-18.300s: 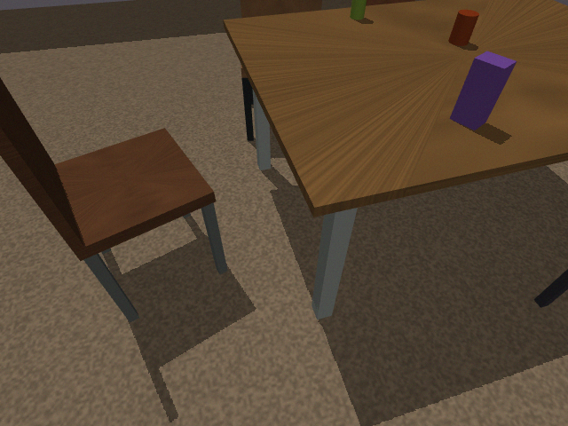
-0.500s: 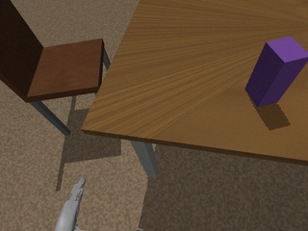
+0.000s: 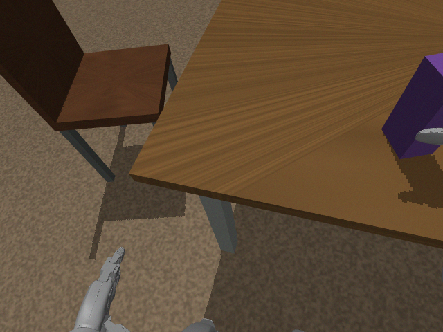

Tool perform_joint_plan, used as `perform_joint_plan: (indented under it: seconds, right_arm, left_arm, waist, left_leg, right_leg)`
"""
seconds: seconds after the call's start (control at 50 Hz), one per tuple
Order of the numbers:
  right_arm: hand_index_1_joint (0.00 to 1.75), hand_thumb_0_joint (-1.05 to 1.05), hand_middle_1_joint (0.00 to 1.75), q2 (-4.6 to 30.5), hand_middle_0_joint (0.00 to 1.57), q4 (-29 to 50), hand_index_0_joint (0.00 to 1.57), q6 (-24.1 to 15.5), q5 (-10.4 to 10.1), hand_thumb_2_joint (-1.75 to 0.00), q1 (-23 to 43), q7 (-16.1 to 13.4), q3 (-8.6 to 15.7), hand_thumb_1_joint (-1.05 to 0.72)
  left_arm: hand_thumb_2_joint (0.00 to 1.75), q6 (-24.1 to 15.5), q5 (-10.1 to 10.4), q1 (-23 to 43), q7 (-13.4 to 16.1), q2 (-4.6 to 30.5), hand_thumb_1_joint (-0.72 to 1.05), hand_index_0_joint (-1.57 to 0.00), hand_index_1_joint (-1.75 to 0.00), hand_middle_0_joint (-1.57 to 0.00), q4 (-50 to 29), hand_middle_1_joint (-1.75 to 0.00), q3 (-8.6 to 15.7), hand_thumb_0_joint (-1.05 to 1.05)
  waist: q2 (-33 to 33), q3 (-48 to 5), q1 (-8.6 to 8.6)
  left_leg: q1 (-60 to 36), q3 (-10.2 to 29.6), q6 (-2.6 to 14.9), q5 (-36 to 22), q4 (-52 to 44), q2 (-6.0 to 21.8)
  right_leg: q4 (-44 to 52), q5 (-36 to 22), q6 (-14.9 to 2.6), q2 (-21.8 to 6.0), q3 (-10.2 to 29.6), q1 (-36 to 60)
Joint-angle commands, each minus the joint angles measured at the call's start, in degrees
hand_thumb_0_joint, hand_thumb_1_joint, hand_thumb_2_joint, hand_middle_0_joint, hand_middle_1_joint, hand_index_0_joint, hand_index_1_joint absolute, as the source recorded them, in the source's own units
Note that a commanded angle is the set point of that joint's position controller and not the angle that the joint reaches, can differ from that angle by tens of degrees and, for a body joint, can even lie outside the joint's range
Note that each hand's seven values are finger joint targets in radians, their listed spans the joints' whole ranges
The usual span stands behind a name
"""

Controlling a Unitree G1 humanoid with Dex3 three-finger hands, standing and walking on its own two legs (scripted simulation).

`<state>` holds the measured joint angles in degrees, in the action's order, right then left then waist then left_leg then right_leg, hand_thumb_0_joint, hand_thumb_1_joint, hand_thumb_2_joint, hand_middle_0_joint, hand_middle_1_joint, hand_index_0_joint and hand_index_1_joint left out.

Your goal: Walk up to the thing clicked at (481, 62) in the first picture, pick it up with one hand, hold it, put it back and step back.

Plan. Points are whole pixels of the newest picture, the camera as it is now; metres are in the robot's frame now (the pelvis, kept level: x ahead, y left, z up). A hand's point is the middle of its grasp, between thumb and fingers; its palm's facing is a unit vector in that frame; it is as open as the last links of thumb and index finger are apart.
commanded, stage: close in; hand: right
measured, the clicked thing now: (429, 110) +0.53 -0.25 +0.09
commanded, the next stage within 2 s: rest palm in 0.30 s
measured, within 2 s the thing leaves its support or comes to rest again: neither
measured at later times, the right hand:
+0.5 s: hand (425, 112) +0.51 -0.24 +0.10, palm faces +0.30 +0.95 +0.02, open 17.0 cm
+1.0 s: hand (434, 110) +0.49 -0.24 +0.12, palm faces +0.33 +0.94 +0.01, open 17.3 cm
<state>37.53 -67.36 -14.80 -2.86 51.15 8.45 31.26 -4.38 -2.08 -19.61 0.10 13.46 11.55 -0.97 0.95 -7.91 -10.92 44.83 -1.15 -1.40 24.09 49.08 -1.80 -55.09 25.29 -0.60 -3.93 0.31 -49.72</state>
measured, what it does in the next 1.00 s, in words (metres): stands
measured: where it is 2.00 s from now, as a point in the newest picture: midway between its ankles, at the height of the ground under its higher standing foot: outside the picture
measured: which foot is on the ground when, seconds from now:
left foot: down 0.00-1.00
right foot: down 0.00-1.00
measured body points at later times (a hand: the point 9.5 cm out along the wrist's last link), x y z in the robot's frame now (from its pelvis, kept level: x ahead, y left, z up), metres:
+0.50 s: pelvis -0.01 +0.00 +0.00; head +0.09 -0.02 +0.44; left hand +0.14 +0.26 -0.03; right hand +0.48 -0.29 +0.10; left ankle -0.01 +0.14 -0.68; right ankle +0.00 -0.11 -0.68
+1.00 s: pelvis -0.02 +0.01 +0.00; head +0.08 -0.02 +0.44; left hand +0.14 +0.27 -0.04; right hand +0.47 -0.29 +0.12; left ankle -0.01 +0.14 -0.68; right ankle +0.00 -0.11 -0.68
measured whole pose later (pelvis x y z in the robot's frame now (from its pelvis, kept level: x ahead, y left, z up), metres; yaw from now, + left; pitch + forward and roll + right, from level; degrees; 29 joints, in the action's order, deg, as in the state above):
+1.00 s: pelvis -0.02 +0.01 +0.00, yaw -1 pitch +17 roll +3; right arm 30.1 -65.8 -15.2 -1.8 53.3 -0.4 27.0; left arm -2.6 -2.3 -17.3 -0.3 13.2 16.0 0.9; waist 0.5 -6.4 -9.3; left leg 43.7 -0.9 -1.0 23.3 49.6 -1.2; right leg -53.5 23.3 -0.2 -3.2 0.1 -47.7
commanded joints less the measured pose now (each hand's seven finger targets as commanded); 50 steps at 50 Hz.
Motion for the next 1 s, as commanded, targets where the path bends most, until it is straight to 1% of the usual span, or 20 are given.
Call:
perform_joint_plan:
  seconds: [0.0,0.06,0.1,0.16,0.2,0.26,0.3,0.32,0.36,0.42,0.44,0.48,0.5,0.56,0.6,0.76,0.78,0.82,0.9,0.98]
  right_arm:
    - [0.04,0.00,0.04,15.09,0.04,13.37,0.03,-3.85,-0.34,-0.08,24.58,-1.38,0.41,0.42]
    - [0.04,0.00,0.04,11.87,0.04,9.54,0.04,-3.01,-0.14,-0.07,21.50,-1.67,-1.29,0.42]
    - [0.04,0.00,0.04,12.75,0.04,15.97,0.04,-4.09,-0.06,-0.07,28.78,-2.42,-1.04,0.41]
    - [0.04,0.00,0.04,12.66,0.04,14.80,0.03,-3.66,0.56,-0.07,27.89,-3.51,-1.56,0.39]
    - [0.04,0.00,0.04,9.36,0.04,13.19,0.03,-3.58,0.63,-0.07,27.24,-3.93,-3.26,0.40]
    - [0.04,0.00,0.04,11.66,0.04,18.70,0.03,-4.29,0.65,-0.08,31.37,-5.01,-2.33,0.41]
    - [0.04,0.00,0.04,8.71,0.04,10.05,0.03,-2.94,0.78,-0.07,23.90,-5.58,-2.59,0.42]
    - [0.05,0.00,0.05,7.70,0.03,10.38,0.03,-2.91,0.68,-0.08,23.13,-5.89,-2.72,0.43]
    - [0.05,0.00,0.05,8.67,0.03,17.85,0.03,-4.76,0.89,-0.07,31.65,-6.64,-3.10,0.43]
    - [0.05,0.00,0.05,7.66,0.02,9.78,0.02,-3.75,1.15,-0.12,24.05,-7.28,-2.60,0.39]
    - [0.06,0.00,0.06,7.12,0.02,10.19,0.02,-3.93,1.32,-0.12,24.10,-7.55,-2.84,0.40]
    - [0.06,0.00,0.06,9.30,0.02,17.85,0.02,-5.68,1.32,-0.12,29.98,-8.02,-2.31,0.40]
    - [0.05,0.00,0.05,10.01,0.02,16.24,0.02,-5.45,1.37,-0.11,26.31,-8.23,-1.57,0.41]
    - [0.06,0.00,0.06,5.49,0.02,16.06,0.02,-4.63,0.44,-0.12,22.95,-8.10,-2.85,0.42]
    - [0.06,0.00,0.06,9.81,0.02,18.28,0.02,-4.95,0.68,-0.11,23.26,-8.54,-0.93,0.42]
    - [0.03,0.00,0.03,4.09,0.05,15.73,0.05,-5.21,0.54,-0.05,25.83,-8.35,-4.74,0.49]
    - [0.00,0.00,0.00,4.67,0.10,15.63,0.10,-5.33,0.63,0.00,25.71,-8.36,-4.33,0.53]
    - [0.00,0.00,0.00,5.68,0.13,18.31,0.13,-5.50,0.90,0.00,28.48,-8.12,-5.05,0.57]
    - [0.00,0.00,0.00,7.16,0.15,14.80,0.15,-4.71,0.87,0.00,30.62,-8.63,-4.24,0.61]
    - [0.08,0.00,0.08,7.69,0.23,12.75,0.23,-4.04,1.42,0.00,29.82,-9.48,-4.44,0.56]
  left_arm:
    - [0.06,-2.43,0.52,0.69,0.31,9.61,-0.56,-0.07,-0.07,-0.07,-13.03,-0.07,5.87,0.00]
    - [0.05,-1.49,0.68,-5.68,-0.09,9.22,-0.55,-0.07,-0.07,-0.07,-7.39,-0.07,6.73,0.00]
    - [0.05,-1.92,0.59,-0.88,-0.42,7.99,-0.56,-0.07,-0.07,-0.07,-12.03,-0.07,5.08,0.00]
    - [0.05,-1.51,0.55,-2.86,-0.22,9.94,-0.55,-0.07,-0.07,-0.07,-10.78,-0.07,7.74,0.00]
    - [0.06,-1.42,0.43,-2.72,-0.55,8.04,-0.56,-0.06,-0.07,-0.06,-8.76,-0.07,5.79,0.00]
    - [0.06,-1.57,0.43,-0.14,-0.12,10.41,-0.56,-0.06,-0.07,-0.06,-12.56,-0.07,8.20,0.00]
    - [0.05,-0.65,0.25,-5.13,-0.27,10.40,-0.55,-0.06,-0.07,-0.06,-7.04,-0.07,8.29,0.00]
    - [0.06,-0.55,0.36,-3.08,-0.82,8.23,-0.55,-0.06,-0.07,-0.06,-8.12,-0.07,5.45,0.00]
    - [0.06,-1.06,0.34,2.31,-0.48,8.61,-0.56,-0.06,-0.07,-0.06,-12.85,-0.07,6.25,0.00]
    - [0.09,-0.07,0.34,-3.79,-0.52,9.49,-0.61,-0.04,-0.08,-0.06,-8.38,-0.06,7.26,0.00]
    - [0.10,0.04,0.26,-2.57,-0.84,8.07,-0.61,-0.04,-0.08,-0.06,-8.34,-0.05,5.26,0.00]
    - [0.09,-0.35,0.10,-0.22,-0.62,8.41,-0.61,-0.04,-0.08,-0.06,-11.10,-0.06,6.36,0.00]
    - [0.09,0.08,0.00,-3.31,-0.49,9.43,-0.61,-0.04,-0.08,-0.06,-8.47,-0.05,7.71,0.00]
    - [0.09,0.14,0.39,-0.91,-0.67,9.19,-0.61,-0.04,-0.08,-0.06,-10.09,-0.06,7.59,0.00]
    - [0.09,0.35,0.56,-0.04,-0.37,9.96,-0.61,-0.04,-0.07,-0.06,-10.59,-0.05,8.17,0.00]
    - [0.09,-0.46,0.55,1.31,0.27,7.91,-0.61,-0.04,-0.08,-0.06,-7.52,-0.06,6.78,0.00]
    - [0.06,-0.53,0.37,-0.04,0.53,9.52,-0.56,-0.06,-0.07,-0.06,-5.65,-0.07,8.50,0.00]
    - [0.06,-0.61,0.23,-1.35,0.16,7.92,-0.56,-0.06,-0.07,-0.06,-4.17,-0.07,6.21,0.00]
    - [0.06,-1.03,0.08,0.64,0.35,8.70,-0.57,-0.06,-0.07,-0.06,-3.11,-0.07,6.64,0.00]
    - [0.06,-0.82,0.21,-0.08,0.58,9.22,-0.56,-0.06,-0.07,-0.06,-3.99,-0.07,6.99,0.00]
  waist:
    - [7.47,-28.55,-0.26]
    - [7.12,-20.86,-0.40]
    - [8.84,-26.80,0.27]
    - [9.74,-26.50,0.26]
    - [9.83,-24.39,0.34]
    - [11.66,-32.42,1.07]
    - [8.78,-25.15,0.51]
    - [8.10,-24.80,1.27]
    - [9.43,-32.09,1.26]
    - [7.43,-24.42,0.50]
    - [7.35,-23.75,1.16]
    - [9.96,-30.02,1.61]
    - [10.22,-28.85,1.78]
    - [6.38,-26.71,1.64]
    - [6.52,-28.40,2.92]
    - [5.91,-23.59,0.57]
    - [6.95,-24.38,0.46]
    - [10.22,-25.95,1.08]
    - [7.69,-24.70,-0.27]
    - [7.38,-25.17,1.39]
  left_leg:
    - [-9.45,-1.03,1.47,-23.79,-2.94,-0.80]
    - [-4.85,-1.00,1.61,-21.52,-3.04,-0.92]
    - [-6.79,-0.43,1.63,-21.42,-2.79,-0.62]
    - [-5.37,-0.56,1.90,-20.05,-2.50,-0.70]
    - [-4.90,-0.57,1.93,-19.54,-2.28,-0.72]
    - [-7.31,-0.63,2.02,-20.84,-2.13,-0.67]
    - [-6.57,-0.98,1.80,-21.44,-2.49,-0.99]
    - [-7.61,-0.87,1.66,-22.61,-2.39,-0.87]
    - [-8.77,-0.71,1.77,-23.39,-1.76,-0.86]
    - [-7.99,-0.73,1.63,-22.38,-2.92,-0.93]
    - [-7.78,-0.78,1.69,-21.59,-2.82,-0.99]
    - [-7.84,-0.86,1.89,-20.76,-2.42,-1.02]
    - [-7.64,-0.88,1.96,-20.61,-2.55,-1.00]
    - [-10.12,-0.73,1.51,-22.07,-3.28,-0.95]
    - [-13.01,-0.30,1.27,-23.44,-3.17,-0.58]
    - [-8.74,-0.01,1.45,-20.04,-4.26,-0.57]
    - [-7.32,-0.34,1.64,-19.68,-4.01,-0.67]
    - [-6.02,-0.40,1.90,-19.69,-3.75,-0.74]
    - [-7.12,-0.06,1.35,-20.35,-4.63,-0.56]
    - [-9.13,-0.81,1.75,-17.65,-5.41,-0.72]
  right_leg:
    - [4.57,-26.66,-0.36,1.10,1.42,22.95]
    - [4.62,-25.60,-0.39,1.22,1.28,21.19]
    - [4.34,-24.97,-0.37,1.41,1.14,23.03]
    - [4.32,-24.58,-0.14,1.48,1.18,24.04]
    - [4.44,-23.91,-0.04,1.54,1.10,22.23]
    - [4.09,-26.14,0.16,1.56,1.17,26.53]
    - [4.46,-25.82,0.09,1.71,1.01,22.88]
    - [4.60,-26.27,-0.01,1.81,1.05,21.35]
    - [4.04,-28.16,0.07,1.49,1.22,25.19]
    - [4.73,-25.13,-0.12,1.83,0.78,21.66]
    - [5.26,-24.69,-0.07,1.80,0.83,20.98]
    - [5.08,-26.20,0.21,1.48,0.98,25.64]
    - [5.21,-26.11,0.19,1.57,0.84,25.33]
    - [5.89,-24.30,-0.26,1.84,0.61,22.62]
    - [5.83,-24.26,-0.40,2.08,0.05,22.09]
    - [6.59,-21.18,-0.56,1.76,0.39,22.65]
    - [6.51,-22.57,-0.20,1.56,0.71,24.50]
    - [6.54,-25.67,0.21,1.46,0.94,26.96]
    - [6.08,-22.39,-0.45,1.88,0.61,24.26]
    - [8.05,-19.82,-0.01,2.20,0.58,24.36]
